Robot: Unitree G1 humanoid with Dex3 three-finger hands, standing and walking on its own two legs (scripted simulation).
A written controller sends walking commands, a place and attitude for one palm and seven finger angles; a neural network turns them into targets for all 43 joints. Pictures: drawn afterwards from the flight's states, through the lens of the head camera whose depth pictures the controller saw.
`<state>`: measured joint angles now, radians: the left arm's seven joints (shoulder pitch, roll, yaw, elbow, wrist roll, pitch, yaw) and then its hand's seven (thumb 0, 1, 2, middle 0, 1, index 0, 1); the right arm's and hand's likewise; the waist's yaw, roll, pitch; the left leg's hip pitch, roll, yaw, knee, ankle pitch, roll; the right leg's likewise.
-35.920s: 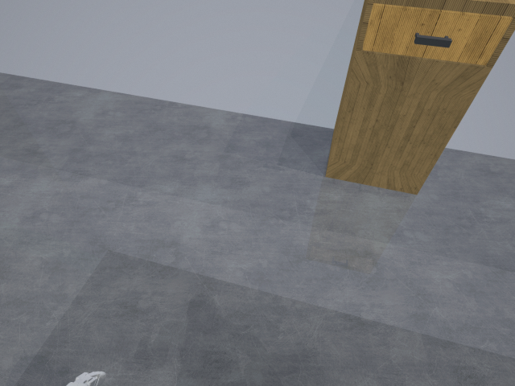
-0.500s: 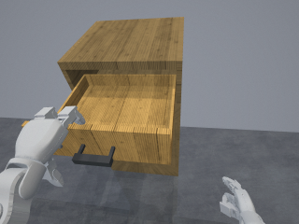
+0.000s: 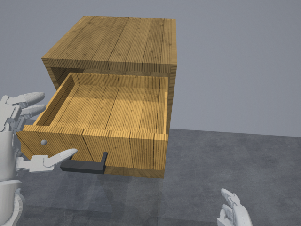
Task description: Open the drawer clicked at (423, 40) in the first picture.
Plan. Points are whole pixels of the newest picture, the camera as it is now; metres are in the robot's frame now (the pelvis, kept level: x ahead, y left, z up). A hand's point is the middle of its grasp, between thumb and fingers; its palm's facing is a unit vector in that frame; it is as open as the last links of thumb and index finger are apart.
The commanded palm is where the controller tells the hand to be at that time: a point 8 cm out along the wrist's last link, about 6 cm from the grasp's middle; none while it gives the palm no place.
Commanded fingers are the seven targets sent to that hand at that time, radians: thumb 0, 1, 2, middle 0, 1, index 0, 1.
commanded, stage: draw the hand back to the body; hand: left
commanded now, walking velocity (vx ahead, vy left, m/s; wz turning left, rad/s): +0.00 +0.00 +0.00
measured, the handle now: (85, 160) +0.27 +0.22 +0.02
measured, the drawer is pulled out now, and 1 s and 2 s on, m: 0.30 0.30 0.30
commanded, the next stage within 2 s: step back with the hand held close in 0.58 s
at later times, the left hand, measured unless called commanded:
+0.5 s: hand (28, 154) +0.18 +0.24 +0.20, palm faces +0.48 -0.80 -0.36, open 7.8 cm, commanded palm +0.12 +0.28 +0.21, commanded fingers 0.00 0.90 0.90 -0.20 -0.30 -0.20 -0.30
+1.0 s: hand (21, 171) +0.16 +0.25 +0.18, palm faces +0.38 -0.78 -0.50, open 7.4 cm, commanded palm +0.09 +0.30 +0.21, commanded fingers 0.00 0.90 0.90 -0.20 -0.30 -0.20 -0.30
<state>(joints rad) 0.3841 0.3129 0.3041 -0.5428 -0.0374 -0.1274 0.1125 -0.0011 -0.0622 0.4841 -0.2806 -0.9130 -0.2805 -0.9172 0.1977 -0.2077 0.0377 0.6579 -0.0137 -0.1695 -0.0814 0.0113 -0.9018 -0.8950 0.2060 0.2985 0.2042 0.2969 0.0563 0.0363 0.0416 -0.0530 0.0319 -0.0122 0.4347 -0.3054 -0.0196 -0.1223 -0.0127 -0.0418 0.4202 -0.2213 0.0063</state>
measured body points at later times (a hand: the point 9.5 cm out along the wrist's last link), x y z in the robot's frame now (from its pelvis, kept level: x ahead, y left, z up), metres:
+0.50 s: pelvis +0.00 +0.00 +0.00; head -0.02 -0.01 +0.45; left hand +0.15 +0.28 +0.22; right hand +0.21 -0.20 -0.07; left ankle -0.04 +0.13 -0.74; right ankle +0.01 -0.12 -0.74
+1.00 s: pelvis -0.03 +0.01 -0.01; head -0.01 +0.01 +0.44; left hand +0.13 +0.29 +0.20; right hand +0.15 -0.23 -0.08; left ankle -0.04 +0.13 -0.74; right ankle +0.01 -0.12 -0.74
